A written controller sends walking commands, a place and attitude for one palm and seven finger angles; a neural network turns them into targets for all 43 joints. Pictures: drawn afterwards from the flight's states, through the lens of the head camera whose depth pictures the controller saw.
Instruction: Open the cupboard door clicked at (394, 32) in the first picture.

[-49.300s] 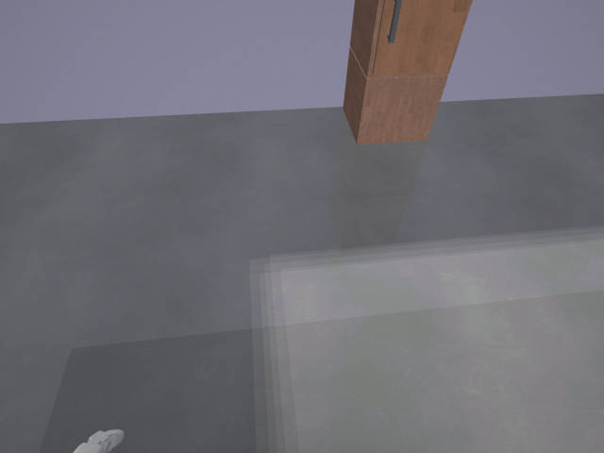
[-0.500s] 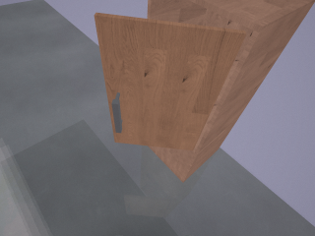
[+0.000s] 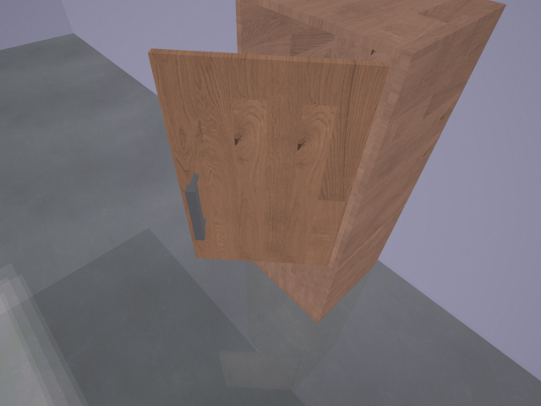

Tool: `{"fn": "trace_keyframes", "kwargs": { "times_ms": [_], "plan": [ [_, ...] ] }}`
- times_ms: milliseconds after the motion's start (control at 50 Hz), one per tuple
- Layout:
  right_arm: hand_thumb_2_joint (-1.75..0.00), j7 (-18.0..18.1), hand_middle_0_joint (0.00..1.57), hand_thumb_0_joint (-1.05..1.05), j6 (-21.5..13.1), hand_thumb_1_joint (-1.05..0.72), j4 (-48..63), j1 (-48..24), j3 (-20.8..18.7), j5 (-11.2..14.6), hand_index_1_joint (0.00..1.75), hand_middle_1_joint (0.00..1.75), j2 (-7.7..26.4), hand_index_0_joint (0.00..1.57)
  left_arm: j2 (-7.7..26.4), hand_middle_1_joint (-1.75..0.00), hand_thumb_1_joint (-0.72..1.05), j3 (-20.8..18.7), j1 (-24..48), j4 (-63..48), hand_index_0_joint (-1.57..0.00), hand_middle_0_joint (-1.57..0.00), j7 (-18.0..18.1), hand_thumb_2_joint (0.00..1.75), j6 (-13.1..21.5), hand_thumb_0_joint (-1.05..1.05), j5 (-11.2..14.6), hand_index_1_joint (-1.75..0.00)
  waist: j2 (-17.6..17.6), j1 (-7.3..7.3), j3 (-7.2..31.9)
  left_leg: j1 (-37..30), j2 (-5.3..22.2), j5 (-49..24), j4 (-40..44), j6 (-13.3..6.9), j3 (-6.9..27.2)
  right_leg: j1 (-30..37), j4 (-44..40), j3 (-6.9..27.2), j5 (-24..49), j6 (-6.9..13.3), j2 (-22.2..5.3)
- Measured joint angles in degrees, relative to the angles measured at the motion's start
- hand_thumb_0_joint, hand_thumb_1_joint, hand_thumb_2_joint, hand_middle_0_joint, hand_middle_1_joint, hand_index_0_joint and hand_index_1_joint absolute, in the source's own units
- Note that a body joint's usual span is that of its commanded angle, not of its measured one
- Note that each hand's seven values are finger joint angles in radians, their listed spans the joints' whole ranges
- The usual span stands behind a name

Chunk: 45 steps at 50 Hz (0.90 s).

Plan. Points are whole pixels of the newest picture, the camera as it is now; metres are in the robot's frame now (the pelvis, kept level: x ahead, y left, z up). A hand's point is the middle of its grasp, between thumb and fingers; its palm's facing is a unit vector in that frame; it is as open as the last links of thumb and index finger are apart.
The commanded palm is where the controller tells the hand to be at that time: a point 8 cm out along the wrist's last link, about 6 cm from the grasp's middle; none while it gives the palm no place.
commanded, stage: come to a stop and stand still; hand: left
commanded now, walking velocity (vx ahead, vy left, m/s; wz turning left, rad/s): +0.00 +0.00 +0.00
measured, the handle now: (197, 207) +0.54 +0.19 -0.09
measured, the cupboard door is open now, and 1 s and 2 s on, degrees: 44 44 44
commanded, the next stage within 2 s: look again from close up in 0.90 s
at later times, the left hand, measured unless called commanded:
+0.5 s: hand out of the picture +0.05 +0.21 -0.17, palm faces +0.01 -0.98 -0.22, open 7.3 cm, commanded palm none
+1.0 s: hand out of the picture +0.05 +0.21 -0.18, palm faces -0.02 -0.98 -0.19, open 7.3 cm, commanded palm none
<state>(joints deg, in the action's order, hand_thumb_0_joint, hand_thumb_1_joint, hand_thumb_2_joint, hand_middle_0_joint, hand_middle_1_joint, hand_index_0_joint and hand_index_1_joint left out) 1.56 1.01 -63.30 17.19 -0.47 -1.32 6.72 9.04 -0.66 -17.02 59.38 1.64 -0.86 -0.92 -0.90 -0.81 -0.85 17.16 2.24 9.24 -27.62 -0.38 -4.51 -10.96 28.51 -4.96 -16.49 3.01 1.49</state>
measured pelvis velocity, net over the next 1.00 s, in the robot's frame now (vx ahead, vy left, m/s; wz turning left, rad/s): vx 0.05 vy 0.04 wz -0.02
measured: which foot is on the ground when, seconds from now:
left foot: down 0.00-1.00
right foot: down 0.00-1.00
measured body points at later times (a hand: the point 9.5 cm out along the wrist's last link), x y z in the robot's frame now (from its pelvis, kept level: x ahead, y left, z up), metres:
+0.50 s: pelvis +0.03 +0.03 +0.00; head +0.04 +0.02 +0.45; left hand +0.05 +0.26 -0.15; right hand +0.02 -0.18 -0.16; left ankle +0.05 +0.11 -0.74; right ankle -0.01 -0.08 -0.74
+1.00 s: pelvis +0.05 +0.04 +0.00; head +0.06 +0.05 +0.45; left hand +0.06 +0.27 -0.16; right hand +0.08 -0.19 -0.15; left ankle +0.05 +0.11 -0.74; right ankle -0.01 -0.08 -0.74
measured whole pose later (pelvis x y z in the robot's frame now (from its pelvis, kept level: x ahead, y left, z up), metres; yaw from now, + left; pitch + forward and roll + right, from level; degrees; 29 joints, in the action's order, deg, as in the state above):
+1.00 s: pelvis +0.05 +0.04 +0.00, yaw -1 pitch +0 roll +0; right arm 1.7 -1.8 -63.8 12.3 0.9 -0.8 9.8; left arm 9.8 1.0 -16.3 62.5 2.2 0.6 -1.1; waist -1.3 0.4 -1.7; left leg 11.1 -2.5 14.2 -25.5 -4.1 -5.8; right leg -6.5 25.6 -2.2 -18.6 -0.8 -1.9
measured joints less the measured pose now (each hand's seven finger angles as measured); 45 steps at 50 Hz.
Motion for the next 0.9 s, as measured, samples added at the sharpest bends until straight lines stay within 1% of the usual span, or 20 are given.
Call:
{"fn": "trace_keyframes", "kwargs": {
  "times_ms": [120,160,200,240,260,320,400,480,620,900],
  "plan": [
    [-0.90,0.0,0.20,0.01,-0.6,-0.91,-1.3,0.5,0.4,0.3,0.30,0.30,-0.9,0.20,-1.5,-0.30,0.93,0.7,-2.0,1.8,-0.20,-0.20,-0.1,0.90,1.0,0.01,0.2,-0.30,0.4,0.49,-0.8,-0.9,-0.2,-1.4,2.6,0.1,0.0,0.8,-2.3,0.0,1.2,0.0,0.0],
    [-0.90,-0.3,0.20,0.01,-0.2,-0.91,-0.6,0.5,0.3,0.3,0.30,0.30,-0.3,0.20,-2.5,-0.30,0.92,1.4,-2.8,2.0,-0.20,-0.20,0.6,0.90,1.5,0.00,-0.2,-0.30,1.7,0.69,-1.1,1.0,0.3,2.2,-1.0,0.6,0.8,0.7,-2.8,-0.2,1.5,-0.1,0.7],
    [-0.90,-0.8,0.20,0.01,0.1,-0.91,0.8,0.7,-0.1,0.1,0.30,0.30,0.7,0.20,-3.4,-0.30,0.92,1.9,-4.0,1.8,-0.20,-0.20,0.7,0.90,1.6,0.00,-0.4,-0.30,3.5,0.21,-1.0,2.9,0.5,5.5,-5.8,0.4,2.1,0.0,-2.1,-0.4,1.1,-0.1,1.4],
    [-0.90,-1.0,0.20,0.01,-0.3,-0.91,1.8,1.1,-0.4,0.1,0.30,0.30,1.6,0.20,-4.0,-0.30,0.92,1.9,-4.7,2.0,-0.20,-0.20,0.7,0.90,1.9,0.00,-0.4,-0.30,5.1,-0.59,-0.6,2.6,0.5,5.2,-6.8,-0.1,2.6,-0.3,-1.0,-0.8,0.1,-0.3,1.8],
    [-0.90,-0.9,0.20,0.01,-0.6,-0.91,1.9,1.2,-0.4,0.2,0.30,0.30,1.6,0.19,-3.8,-0.30,0.91,1.8,-4.7,2.2,-0.20,-0.20,0.7,0.90,2.0,0.00,-0.4,-0.30,4.8,-0.84,-0.5,2.3,0.0,5.4,-6.9,-0.7,2.5,-0.3,-0.1,-0.7,-0.6,-0.5,1.3],
    [-0.90,-0.5,0.20,0.01,-1.5,-0.92,2.2,1.9,0.3,0.0,0.30,0.30,1.1,0.19,-2.9,-0.30,0.91,1.4,-4.1,2.4,-0.20,-0.20,1.1,0.90,2.1,0.00,-0.2,-0.30,3.3,-0.56,0.2,0.6,-1.5,5.9,-5.6,-1.8,1.2,-0.1,1.5,0.3,-2.1,-1.3,-0.4],
    [-0.90,-0.1,0.20,0.02,-1.9,-0.93,1.7,2.0,0.8,0.1,0.30,0.30,1.5,0.19,-2.2,-0.30,0.91,1.2,-2.3,1.6,-0.20,-0.20,1.0,0.90,2.2,0.00,-0.1,-0.30,3.1,0.20,0.9,-0.9,-2.8,5.6,-3.5,-2.6,0.3,0.4,1.2,1.2,-2.4,-2.2,-1.7],
    [-0.90,0.0,0.20,0.03,-2.2,-0.94,1.1,1.1,1.2,0.2,0.30,0.30,1.9,0.20,-1.0,-0.30,0.92,1.1,-0.7,1.0,-0.20,-0.20,1.1,0.90,2.5,0.01,-0.1,-0.30,2.4,0.41,0.7,-2.2,-3.7,4.9,-1.4,-3.0,-0.4,0.9,0.5,1.8,-2.3,-2.7,-2.6],
    [-0.90,0.0,0.20,0.02,-2.8,-0.93,0.6,-0.6,1.3,0.3,0.30,0.30,2.5,0.20,0.2,-0.30,0.92,1.2,0.7,1.2,-0.20,-0.20,0.9,0.90,2.2,0.00,0.0,-0.30,1.1,0.41,0.2,-3.9,-4.3,4.7,0.5,-3.3,-1.0,2.1,-0.7,2.5,-2.3,-3.2,-3.1],
    [-0.90,0.1,0.20,0.01,-2.8,-0.92,-0.2,-4.1,1.4,0.5,0.30,0.30,3.0,0.20,0.5,-0.30,0.91,1.6,1.0,2.6,-0.20,-0.20,0.6,0.90,1.5,0.00,-0.1,-0.30,-0.3,1.08,-0.7,-5.6,-4.6,5.0,1.7,-3.6,-1.3,4.0,-2.4,2.8,-2.2,-3.7,-3.4]
  ]
}}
